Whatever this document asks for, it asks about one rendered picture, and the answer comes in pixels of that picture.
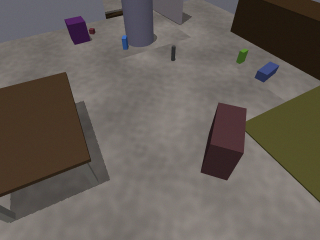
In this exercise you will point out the coffee table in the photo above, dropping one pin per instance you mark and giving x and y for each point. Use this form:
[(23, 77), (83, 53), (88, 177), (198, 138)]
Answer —
[(40, 135)]

